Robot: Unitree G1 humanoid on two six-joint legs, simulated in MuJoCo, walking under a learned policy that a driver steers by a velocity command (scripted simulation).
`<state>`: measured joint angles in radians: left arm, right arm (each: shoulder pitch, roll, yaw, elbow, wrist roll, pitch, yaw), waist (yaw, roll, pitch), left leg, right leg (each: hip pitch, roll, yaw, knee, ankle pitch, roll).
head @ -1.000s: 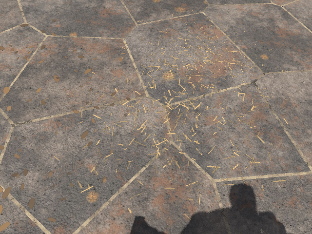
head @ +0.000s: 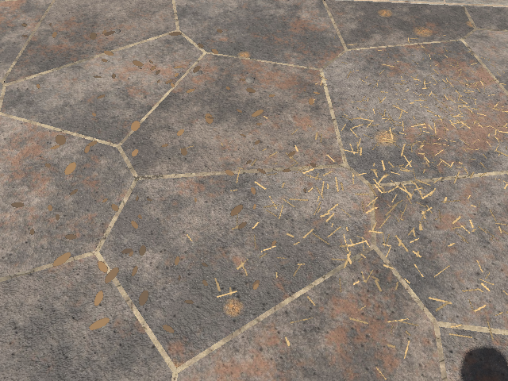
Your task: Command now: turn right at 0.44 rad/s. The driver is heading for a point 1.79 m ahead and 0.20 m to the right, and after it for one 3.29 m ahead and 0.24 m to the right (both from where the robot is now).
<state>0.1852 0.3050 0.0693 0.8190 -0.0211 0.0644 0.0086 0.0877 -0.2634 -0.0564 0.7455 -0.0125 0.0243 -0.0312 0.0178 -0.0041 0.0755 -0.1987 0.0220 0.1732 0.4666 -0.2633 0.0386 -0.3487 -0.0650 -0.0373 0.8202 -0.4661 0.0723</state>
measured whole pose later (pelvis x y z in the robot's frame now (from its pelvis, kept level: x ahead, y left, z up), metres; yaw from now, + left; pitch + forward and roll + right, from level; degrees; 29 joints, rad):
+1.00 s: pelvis +0.28 -0.06 +0.01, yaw -10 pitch +2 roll +0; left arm 0.05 0.29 0.03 0.64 0.00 -0.11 -0.03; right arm 0.42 -0.27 -0.05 0.83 0.03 -0.05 -0.01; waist -0.10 -0.03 0.04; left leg -0.02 -0.07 -0.17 0.30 -0.30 0.05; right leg -0.57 -0.02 0.08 0.55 -0.02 0.05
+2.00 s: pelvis +0.82 -0.04 +0.00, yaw +0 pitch +0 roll +3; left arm 0.15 0.28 0.05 0.75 -0.02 -0.03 -0.04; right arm 0.31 -0.28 -0.07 0.80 -0.01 -0.09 0.00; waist -0.06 -0.04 0.04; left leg 0.06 -0.04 0.22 0.21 -0.28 0.03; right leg -0.66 -0.11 0.03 0.72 0.03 0.00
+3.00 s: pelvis +1.24 -0.11 +0.00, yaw -18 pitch +0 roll +0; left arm 0.17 0.26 0.04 0.67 0.03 0.03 0.04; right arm 0.18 -0.29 -0.05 0.75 0.02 0.01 0.01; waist -0.03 0.03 0.05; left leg -0.39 -0.06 -0.08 0.62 -0.32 0.01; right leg -0.28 0.00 0.04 0.54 -0.26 0.01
